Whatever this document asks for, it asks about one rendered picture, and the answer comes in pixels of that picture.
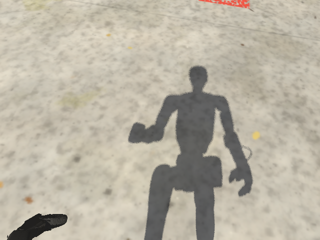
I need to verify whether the robot left hand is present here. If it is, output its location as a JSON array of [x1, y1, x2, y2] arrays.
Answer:
[[7, 213, 68, 240]]

